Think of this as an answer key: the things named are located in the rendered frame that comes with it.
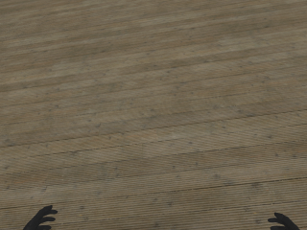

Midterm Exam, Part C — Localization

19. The right robot hand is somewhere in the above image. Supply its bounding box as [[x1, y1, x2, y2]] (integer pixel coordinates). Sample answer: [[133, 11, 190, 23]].
[[268, 212, 300, 230]]

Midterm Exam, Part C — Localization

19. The left robot hand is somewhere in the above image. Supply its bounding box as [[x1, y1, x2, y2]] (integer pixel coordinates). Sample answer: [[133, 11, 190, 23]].
[[23, 205, 58, 230]]

